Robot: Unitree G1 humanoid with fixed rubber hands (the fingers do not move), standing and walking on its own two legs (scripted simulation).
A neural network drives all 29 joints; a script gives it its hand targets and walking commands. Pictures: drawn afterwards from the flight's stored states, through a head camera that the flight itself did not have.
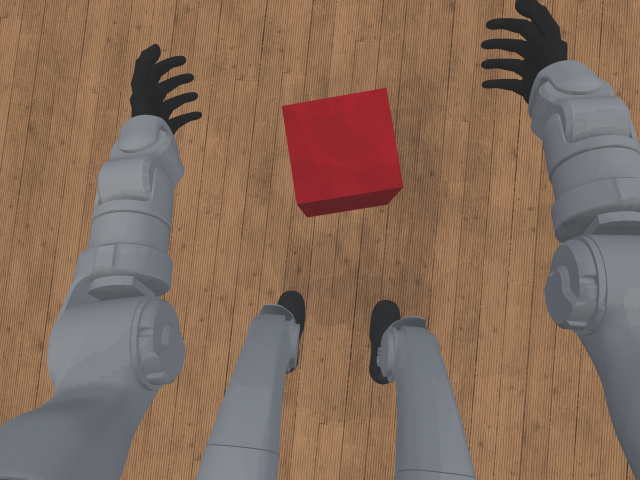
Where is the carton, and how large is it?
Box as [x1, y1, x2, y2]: [282, 88, 402, 216]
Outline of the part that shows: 386,88 282,106 296,202 306,216 386,204 402,187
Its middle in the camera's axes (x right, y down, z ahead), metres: +0.05 -0.17 +0.88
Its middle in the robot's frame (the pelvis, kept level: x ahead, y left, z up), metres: +0.56 +0.03 -0.54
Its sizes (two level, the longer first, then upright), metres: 0.210 0.200 0.250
